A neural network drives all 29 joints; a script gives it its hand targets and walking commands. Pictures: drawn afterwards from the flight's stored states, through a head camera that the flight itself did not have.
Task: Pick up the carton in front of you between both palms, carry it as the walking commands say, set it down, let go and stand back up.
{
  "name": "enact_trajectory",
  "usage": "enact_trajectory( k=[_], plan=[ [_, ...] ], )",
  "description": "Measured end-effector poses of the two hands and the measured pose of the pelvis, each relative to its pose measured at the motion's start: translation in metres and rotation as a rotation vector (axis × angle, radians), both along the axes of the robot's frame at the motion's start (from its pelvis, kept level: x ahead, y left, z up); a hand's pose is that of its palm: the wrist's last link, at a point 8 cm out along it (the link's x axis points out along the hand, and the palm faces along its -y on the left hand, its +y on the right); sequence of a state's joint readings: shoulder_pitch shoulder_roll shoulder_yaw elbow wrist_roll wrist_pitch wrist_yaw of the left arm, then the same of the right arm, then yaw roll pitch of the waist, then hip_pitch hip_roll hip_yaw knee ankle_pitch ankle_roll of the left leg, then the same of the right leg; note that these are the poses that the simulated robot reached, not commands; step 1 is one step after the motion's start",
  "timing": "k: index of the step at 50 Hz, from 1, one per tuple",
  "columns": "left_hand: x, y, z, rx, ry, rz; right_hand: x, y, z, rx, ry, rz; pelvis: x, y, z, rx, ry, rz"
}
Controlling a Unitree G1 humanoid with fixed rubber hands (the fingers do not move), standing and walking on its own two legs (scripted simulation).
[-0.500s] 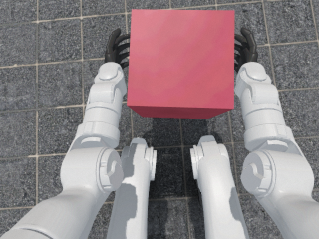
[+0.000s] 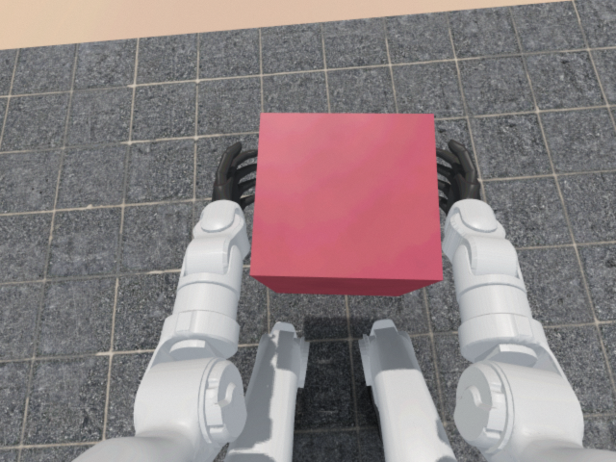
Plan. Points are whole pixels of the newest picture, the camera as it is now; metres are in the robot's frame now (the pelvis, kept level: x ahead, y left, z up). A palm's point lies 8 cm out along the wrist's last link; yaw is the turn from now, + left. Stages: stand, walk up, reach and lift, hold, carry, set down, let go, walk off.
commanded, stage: reach and lift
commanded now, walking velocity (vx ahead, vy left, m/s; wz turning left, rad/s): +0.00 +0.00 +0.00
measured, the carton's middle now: (340, 219) +0.43 -0.02 -0.12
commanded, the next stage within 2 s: hold in 1.92 s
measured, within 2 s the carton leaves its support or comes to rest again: neither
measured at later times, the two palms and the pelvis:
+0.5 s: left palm (173, 179) +0.39 +0.14 +0.11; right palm (525, 172) +0.39 -0.16 +0.11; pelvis +0.06 +0.00 +0.15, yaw +0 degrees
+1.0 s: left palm (71, 137) +0.36 +0.15 +0.23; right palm out of the picture +0.36 -0.16 +0.23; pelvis +0.08 +0.00 +0.21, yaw +0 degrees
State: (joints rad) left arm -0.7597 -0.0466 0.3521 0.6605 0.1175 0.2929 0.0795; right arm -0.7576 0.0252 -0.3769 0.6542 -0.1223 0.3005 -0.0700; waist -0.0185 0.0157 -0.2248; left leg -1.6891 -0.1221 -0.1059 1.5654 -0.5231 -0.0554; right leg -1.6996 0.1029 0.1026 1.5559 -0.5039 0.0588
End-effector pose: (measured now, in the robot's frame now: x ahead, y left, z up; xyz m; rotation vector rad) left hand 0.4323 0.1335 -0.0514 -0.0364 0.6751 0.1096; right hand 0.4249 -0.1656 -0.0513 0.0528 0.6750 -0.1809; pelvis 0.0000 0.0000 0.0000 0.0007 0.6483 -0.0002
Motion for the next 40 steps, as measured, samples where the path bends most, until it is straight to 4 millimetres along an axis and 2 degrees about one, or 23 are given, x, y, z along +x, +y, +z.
enact_trajectory(
  k=[24, 32, 40],
  plan=[
    [-0.038, 0.006, 0.157, 0.008, 0.003, 0.011, -0.034, 0.006, 0.157, -0.005, 0.003, 0.016, 0.055, 0.0, 0.141, -0.001, -0.271, -0.004],
    [-0.05, 0.009, 0.204, 0.008, -0.001, 0.014, -0.045, 0.008, 0.204, -0.009, -0.001, 0.022, 0.071, 0.0, 0.177, -0.002, -0.394, -0.004],
    [-0.06, 0.01, 0.252, 0.012, -0.015, 0.015, -0.054, 0.009, 0.252, -0.012, -0.014, 0.028, 0.081, -0.001, 0.202, -0.003, -0.538, -0.006]
  ],
)
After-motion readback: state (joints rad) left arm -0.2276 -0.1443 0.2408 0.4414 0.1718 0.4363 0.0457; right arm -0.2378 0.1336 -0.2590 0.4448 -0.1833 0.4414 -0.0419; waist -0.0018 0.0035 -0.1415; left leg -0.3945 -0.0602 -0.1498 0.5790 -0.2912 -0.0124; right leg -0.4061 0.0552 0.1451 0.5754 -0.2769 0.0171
